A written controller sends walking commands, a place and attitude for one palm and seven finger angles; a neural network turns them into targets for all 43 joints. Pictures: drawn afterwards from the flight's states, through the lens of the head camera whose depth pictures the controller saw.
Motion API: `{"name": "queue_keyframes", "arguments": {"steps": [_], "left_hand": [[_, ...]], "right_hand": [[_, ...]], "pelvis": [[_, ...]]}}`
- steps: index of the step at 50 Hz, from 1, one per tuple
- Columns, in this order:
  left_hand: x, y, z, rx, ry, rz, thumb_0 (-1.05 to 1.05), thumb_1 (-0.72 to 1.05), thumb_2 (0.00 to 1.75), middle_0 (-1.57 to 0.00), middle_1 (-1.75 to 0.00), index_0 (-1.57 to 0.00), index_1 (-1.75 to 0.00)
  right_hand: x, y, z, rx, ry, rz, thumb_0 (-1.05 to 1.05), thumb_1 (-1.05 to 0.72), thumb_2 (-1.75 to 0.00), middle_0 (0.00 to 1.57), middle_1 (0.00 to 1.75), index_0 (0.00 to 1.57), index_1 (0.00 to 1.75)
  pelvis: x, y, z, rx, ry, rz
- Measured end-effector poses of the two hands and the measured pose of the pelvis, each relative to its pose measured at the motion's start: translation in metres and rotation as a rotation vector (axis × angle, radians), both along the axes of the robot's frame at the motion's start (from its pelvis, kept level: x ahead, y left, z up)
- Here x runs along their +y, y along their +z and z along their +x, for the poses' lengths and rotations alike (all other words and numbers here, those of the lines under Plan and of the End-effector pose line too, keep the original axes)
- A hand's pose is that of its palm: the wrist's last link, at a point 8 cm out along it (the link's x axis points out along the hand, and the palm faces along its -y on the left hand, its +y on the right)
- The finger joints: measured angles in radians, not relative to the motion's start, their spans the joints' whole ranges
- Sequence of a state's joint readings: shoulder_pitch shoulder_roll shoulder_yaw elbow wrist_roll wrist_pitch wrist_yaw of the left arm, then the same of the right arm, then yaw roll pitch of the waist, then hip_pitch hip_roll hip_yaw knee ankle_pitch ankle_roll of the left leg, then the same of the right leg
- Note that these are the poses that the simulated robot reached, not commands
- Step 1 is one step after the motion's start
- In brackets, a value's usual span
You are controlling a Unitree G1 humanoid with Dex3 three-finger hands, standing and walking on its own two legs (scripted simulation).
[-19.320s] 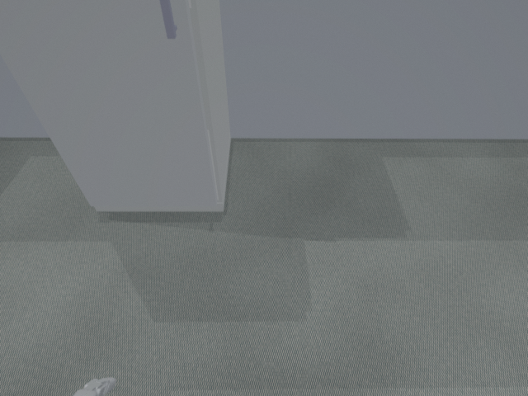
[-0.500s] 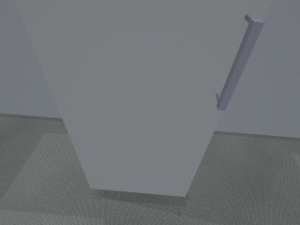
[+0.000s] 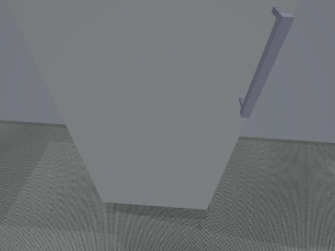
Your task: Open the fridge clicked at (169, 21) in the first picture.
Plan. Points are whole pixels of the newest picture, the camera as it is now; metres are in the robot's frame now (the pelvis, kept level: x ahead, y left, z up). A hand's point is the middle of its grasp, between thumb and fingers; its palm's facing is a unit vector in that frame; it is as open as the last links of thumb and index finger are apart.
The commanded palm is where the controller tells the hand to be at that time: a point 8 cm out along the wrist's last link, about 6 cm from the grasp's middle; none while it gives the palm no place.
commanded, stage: come to a stop and stand still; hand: right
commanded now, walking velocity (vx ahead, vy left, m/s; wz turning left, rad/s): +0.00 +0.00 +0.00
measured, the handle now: (258, 69) +0.47 -0.16 +0.24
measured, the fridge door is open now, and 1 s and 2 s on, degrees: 0 0 0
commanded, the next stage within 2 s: look again from close up in 0.32 s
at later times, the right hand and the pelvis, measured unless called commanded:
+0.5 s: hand out of the picture +0.01 -0.17 -0.17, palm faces +0.03 +0.98 -0.18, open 7.4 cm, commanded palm none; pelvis +0.01 -0.01 +0.00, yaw +0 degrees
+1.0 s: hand out of the picture +0.03 -0.17 -0.17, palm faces +0.03 +0.98 -0.20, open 7.3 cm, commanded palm none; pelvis +0.03 +0.00 +0.00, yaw +0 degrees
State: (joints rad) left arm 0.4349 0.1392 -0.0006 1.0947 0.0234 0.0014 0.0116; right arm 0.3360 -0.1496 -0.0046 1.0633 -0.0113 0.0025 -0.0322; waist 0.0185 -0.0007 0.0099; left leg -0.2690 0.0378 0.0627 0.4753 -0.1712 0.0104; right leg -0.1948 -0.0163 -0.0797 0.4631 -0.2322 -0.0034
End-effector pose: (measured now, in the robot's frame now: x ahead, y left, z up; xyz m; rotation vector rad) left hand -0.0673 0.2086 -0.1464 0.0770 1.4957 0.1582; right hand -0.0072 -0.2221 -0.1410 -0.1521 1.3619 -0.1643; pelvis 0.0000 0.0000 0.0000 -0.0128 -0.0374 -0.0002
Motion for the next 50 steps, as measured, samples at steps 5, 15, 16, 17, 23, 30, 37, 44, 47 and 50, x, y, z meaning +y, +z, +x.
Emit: {"name": "queue_keyframes", "arguments": {"steps": [5,15,16,17,23,30,37,44,47,50], "left_hand": [[-0.010,-0.001,0.014,-0.025,-0.008,-0.014,0.01,0.91,0.90,-0.20,-0.30,-0.20,-0.30],[-0.019,-0.003,0.058,-0.118,-0.033,-0.019,0.01,0.91,0.90,-0.20,-0.30,-0.20,-0.30],[-0.018,-0.003,0.060,-0.118,-0.036,-0.014,0.01,0.92,0.90,-0.20,-0.30,-0.20,-0.30],[-0.017,-0.003,0.062,-0.119,-0.036,-0.011,0.01,0.92,0.90,-0.20,-0.30,-0.20,-0.30],[-0.012,-0.001,0.068,-0.122,-0.033,0.003,0.01,0.92,0.90,-0.20,-0.30,-0.20,-0.30],[-0.010,-0.001,0.068,-0.104,-0.031,0.004,0.01,0.91,0.90,-0.20,-0.30,-0.20,-0.30],[-0.011,-0.001,0.067,-0.085,-0.029,-0.003,0.01,0.91,0.90,-0.20,-0.30,-0.20,-0.30],[-0.010,-0.001,0.069,-0.073,-0.029,-0.008,0.01,0.91,0.90,-0.20,-0.30,-0.20,-0.30],[-0.009,-0.001,0.071,-0.072,-0.030,-0.007,0.01,0.91,0.90,-0.20,-0.30,-0.20,-0.30],[-0.008,-0.001,0.074,-0.073,-0.032,-0.005,0.01,0.91,0.90,-0.20,-0.30,-0.20,-0.30]], "right_hand": [[0.004,-0.002,-0.004,0.016,-0.007,0.018,0.00,-0.91,-0.90,0.20,0.30,0.20,0.30],[0.007,-0.003,-0.001,0.019,-0.014,0.032,0.01,-0.91,-0.90,0.20,0.30,0.20,0.30],[0.007,-0.003,-0.001,0.018,-0.015,0.032,0.01,-0.91,-0.90,0.20,0.30,0.20,0.30],[0.006,-0.003,0.000,0.018,-0.016,0.031,0.01,-0.91,-0.90,0.20,0.30,0.20,0.30],[0.004,-0.002,0.005,0.022,-0.011,0.028,0.00,-0.91,-0.90,0.20,0.30,0.20,0.30],[0.001,0.000,0.013,0.022,-0.003,0.018,0.00,-0.91,-0.90,0.20,0.30,0.20,0.30],[-0.001,0.001,0.021,0.017,0.002,0.008,0.00,-0.91,-0.90,0.20,0.30,0.20,0.30],[-0.001,0.002,0.027,0.017,0.003,0.004,0.01,-0.92,-0.90,0.20,0.30,0.20,0.30],[-0.001,0.002,0.029,0.019,0.003,0.004,0.01,-0.92,-0.90,0.20,0.30,0.20,0.30],[0.000,0.002,0.030,0.017,0.000,0.005,0.01,-0.92,-0.90,0.20,0.30,0.20,0.30]], "pelvis": [[-0.004,0.001,0.002,0.001,-0.001,0.000],[-0.008,0.001,0.008,-0.001,0.002,0.002],[-0.009,0.001,0.009,-0.001,0.002,0.002],[-0.009,0.001,0.009,-0.001,0.002,0.002],[-0.011,0.002,0.013,0.001,0.007,0.001],[-0.010,0.002,0.017,0.003,0.009,0.001],[-0.008,0.003,0.021,0.005,0.009,0.001],[-0.006,0.003,0.025,0.008,0.008,0.001],[-0.005,0.003,0.027,0.009,0.007,0.002],[-0.005,0.003,0.029,0.008,0.006,0.002]]}}
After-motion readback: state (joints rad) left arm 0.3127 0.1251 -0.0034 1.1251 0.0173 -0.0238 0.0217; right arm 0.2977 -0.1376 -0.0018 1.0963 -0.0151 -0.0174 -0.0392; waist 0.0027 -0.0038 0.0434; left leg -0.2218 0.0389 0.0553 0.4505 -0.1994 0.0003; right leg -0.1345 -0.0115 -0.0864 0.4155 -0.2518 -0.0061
